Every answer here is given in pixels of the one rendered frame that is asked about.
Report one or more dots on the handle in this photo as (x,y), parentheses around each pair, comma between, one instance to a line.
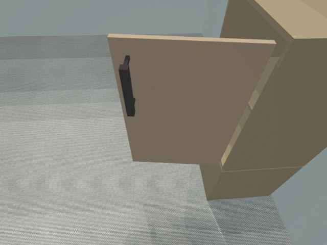
(125,78)

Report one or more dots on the cupboard door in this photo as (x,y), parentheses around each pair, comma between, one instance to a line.
(190,93)

